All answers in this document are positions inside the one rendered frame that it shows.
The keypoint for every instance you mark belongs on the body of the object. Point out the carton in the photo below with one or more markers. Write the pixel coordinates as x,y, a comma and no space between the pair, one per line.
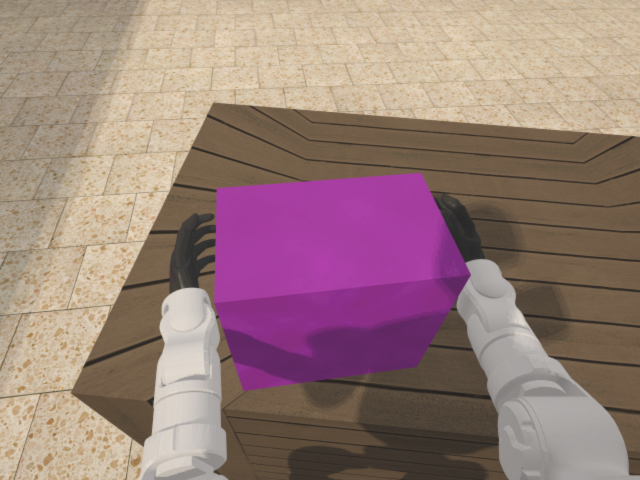
325,279

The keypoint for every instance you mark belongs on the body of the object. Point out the robot right hand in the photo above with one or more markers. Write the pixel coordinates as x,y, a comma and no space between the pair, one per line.
461,227

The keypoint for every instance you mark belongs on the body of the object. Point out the robot right forearm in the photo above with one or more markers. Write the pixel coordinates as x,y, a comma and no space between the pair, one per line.
507,349

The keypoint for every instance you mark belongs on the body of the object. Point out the robot left forearm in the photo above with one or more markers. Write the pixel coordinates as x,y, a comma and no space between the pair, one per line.
187,439

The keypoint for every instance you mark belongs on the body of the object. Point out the robot left hand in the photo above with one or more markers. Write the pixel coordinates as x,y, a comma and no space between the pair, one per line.
184,266

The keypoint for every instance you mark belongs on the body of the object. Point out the pedestal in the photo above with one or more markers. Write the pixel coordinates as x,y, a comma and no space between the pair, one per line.
557,211

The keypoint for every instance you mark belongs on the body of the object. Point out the robot right upper arm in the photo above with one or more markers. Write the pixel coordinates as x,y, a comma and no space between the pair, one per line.
559,438

